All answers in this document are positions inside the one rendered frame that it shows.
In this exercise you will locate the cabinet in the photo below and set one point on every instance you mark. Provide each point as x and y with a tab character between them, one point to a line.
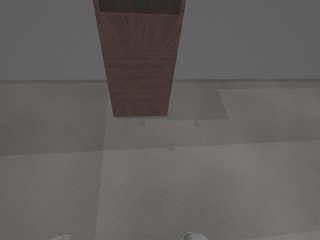
139	53

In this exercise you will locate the drawer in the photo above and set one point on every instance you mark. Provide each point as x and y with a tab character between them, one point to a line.
162	7

